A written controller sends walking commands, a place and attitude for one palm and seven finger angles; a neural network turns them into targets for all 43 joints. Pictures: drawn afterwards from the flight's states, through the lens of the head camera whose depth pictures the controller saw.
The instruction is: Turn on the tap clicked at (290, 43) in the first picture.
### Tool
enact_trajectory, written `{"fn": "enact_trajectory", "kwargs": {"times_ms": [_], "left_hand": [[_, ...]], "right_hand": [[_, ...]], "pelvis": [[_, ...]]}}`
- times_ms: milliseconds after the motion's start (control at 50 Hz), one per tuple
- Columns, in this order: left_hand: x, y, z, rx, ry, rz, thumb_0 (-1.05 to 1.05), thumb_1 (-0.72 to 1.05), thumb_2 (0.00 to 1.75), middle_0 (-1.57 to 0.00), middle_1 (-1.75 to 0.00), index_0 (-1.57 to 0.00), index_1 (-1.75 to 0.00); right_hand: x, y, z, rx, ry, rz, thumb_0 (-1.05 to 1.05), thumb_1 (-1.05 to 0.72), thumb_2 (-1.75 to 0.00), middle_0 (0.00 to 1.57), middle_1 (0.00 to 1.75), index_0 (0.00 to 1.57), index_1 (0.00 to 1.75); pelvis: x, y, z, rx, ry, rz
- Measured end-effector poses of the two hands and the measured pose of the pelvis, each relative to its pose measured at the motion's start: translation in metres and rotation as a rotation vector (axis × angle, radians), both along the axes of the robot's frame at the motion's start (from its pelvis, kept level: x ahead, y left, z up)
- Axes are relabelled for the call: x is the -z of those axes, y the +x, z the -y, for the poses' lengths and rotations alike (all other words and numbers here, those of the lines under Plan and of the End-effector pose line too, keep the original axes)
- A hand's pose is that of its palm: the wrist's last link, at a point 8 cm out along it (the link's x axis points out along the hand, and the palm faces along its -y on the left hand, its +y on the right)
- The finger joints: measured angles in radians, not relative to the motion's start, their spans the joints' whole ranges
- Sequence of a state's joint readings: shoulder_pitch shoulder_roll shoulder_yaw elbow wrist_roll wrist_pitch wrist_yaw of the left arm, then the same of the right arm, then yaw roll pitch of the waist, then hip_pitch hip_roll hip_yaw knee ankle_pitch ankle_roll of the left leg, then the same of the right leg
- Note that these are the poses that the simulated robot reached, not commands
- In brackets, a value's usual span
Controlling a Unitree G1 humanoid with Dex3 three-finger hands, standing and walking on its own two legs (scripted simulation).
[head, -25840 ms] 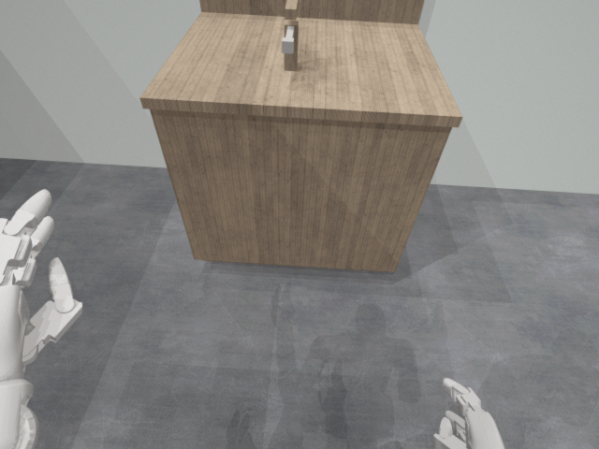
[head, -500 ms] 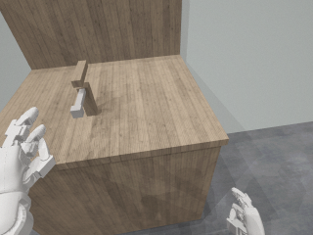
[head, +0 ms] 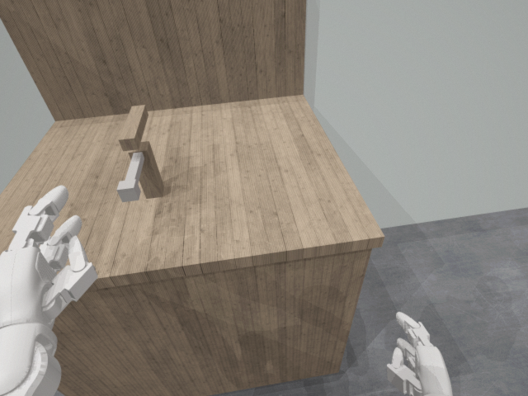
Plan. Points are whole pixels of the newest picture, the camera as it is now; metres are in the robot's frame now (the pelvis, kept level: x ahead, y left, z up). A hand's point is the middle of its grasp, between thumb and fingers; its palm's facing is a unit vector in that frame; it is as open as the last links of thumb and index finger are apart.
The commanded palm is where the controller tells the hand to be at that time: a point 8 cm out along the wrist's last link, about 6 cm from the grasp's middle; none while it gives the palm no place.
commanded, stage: turn the palm inward beside the body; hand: left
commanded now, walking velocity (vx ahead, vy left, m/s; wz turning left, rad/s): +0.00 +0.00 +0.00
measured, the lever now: (129, 190) +0.38 +0.30 +0.14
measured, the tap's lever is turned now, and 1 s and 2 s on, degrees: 0 0 0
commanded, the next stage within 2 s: reach beside the lever's end, fingers flat in 0.16 s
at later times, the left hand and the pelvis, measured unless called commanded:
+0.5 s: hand (92, 255) +0.21 +0.24 +0.18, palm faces +0.50 -0.86 -0.13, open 7.4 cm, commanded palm +0.17 +0.29 +0.19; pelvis +0.00 +0.00 +0.00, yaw +0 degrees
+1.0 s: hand (95, 231) +0.26 +0.28 +0.17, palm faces +0.51 -0.85 -0.12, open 7.5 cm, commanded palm +0.21 +0.32 +0.17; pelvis +0.01 +0.00 +0.00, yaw -1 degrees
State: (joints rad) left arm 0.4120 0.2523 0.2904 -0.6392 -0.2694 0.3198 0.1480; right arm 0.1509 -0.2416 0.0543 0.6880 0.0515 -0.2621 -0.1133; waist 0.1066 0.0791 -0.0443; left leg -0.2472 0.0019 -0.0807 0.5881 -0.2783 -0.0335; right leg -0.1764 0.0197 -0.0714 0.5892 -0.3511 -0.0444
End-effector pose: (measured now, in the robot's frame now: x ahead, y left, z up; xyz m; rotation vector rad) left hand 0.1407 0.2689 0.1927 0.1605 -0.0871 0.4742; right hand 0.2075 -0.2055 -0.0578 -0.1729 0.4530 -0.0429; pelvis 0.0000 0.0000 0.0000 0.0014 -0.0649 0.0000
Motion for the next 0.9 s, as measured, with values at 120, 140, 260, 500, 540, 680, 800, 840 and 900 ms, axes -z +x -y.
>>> {"fn": "enact_trajectory", "kwargs": {"times_ms": [120, 140, 260, 500, 540, 680, 800, 840, 900], "left_hand": [[-0.001, 0.003, 0.001, -0.003, 0.004, -0.001, 0.02, 0.9, 0.9, -0.21, -0.3, -0.2, -0.3], [-0.001, 0.003, 0.001, -0.003, 0.004, -0.001, 0.02, 0.9, 0.9, -0.21, -0.3, -0.2, -0.3], [-0.001, 0.004, 0.002, -0.004, 0.003, -0.002, 0.02, 0.9, 0.9, -0.21, -0.3, -0.2, -0.3], [0.004, 0.021, -0.012, -0.043, -0.015, -0.016, 0.02, 0.9, 0.9, -0.21, -0.3, -0.21, -0.3], [0.005, 0.027, -0.014, -0.045, -0.018, -0.02, 0.02, 0.9, 0.9, -0.21, -0.3, -0.2, -0.3], [0.008, 0.046, -0.022, -0.037, -0.03, -0.032, 0.02, 0.9, 0.9, -0.21, -0.3, -0.2, -0.3], [0.013, 0.057, -0.03, -0.051, -0.037, -0.045, 0.02, 0.9, 0.9, -0.21, -0.3, -0.2, -0.3], [0.014, 0.06, -0.032, -0.054, -0.04, -0.048, 0.02, 0.9, 0.9, -0.21, -0.3, -0.2, -0.3], [0.016, 0.064, -0.036, -0.058, -0.043, -0.05, 0.02, 0.9, 0.9, -0.2, -0.29, -0.2, -0.29]], "right_hand": [[0.001, 0.004, -0.001, -0.006, 0.005, -0.008, 0.01, -0.91, -0.9, 0.2, 0.3, 0.2, 0.3], [0.002, 0.004, -0.001, -0.006, 0.005, -0.009, 0.01, -0.91, -0.9, 0.2, 0.3, 0.2, 0.3], [0.003, 0.004, 0.0, -0.006, 0.007, -0.016, 0.01, -0.91, -0.9, 0.2, 0.3, 0.2, 0.3], [0.008, 0.0, 0.005, 0.01, -0.002, -0.047, 0.01, -0.91, -0.9, 0.2, 0.3, 0.2, 0.3], [0.008, -0.001, 0.006, 0.015, -0.004, -0.051, 0.01, -0.91, -0.9, 0.2, 0.3, 0.2, 0.3], [0.009, -0.006, 0.013, 0.046, -0.013, -0.069, 0.01, -0.91, -0.9, 0.2, 0.3, 0.2, 0.3], [0.01, -0.009, 0.02, 0.071, -0.023, -0.088, 0.01, -0.91, -0.9, 0.2, 0.3, 0.2, 0.3], [0.011, -0.01, 0.021, 0.076, -0.028, -0.095, 0.01, -0.91, -0.9, 0.2, 0.3, 0.2, 0.3], [0.012, -0.011, 0.022, 0.082, -0.033, -0.106, 0.01, -0.91, -0.9, 0.2, 0.3, 0.2, 0.3]], "pelvis": [[0.0, 0.004, 0.0, 0.0, 0.003, -0.003], [0.0, 0.004, 0.0, 0.0, 0.004, -0.004], [-0.001, 0.006, 0.001, 0.0, 0.005, -0.005], [-0.002, 0.003, 0.004, -0.003, 0.004, -0.004], [-0.002, 0.003, 0.004, -0.001, 0.004, -0.005], [-0.003, 0.005, 0.005, 0.007, 0.005, -0.015], [-0.004, 0.008, 0.003, 0.012, 0.005, -0.022], [-0.004, 0.009, 0.002, 0.013, 0.006, -0.025], [-0.004, 0.01, 0.002, 0.014, 0.006, -0.03]]}}
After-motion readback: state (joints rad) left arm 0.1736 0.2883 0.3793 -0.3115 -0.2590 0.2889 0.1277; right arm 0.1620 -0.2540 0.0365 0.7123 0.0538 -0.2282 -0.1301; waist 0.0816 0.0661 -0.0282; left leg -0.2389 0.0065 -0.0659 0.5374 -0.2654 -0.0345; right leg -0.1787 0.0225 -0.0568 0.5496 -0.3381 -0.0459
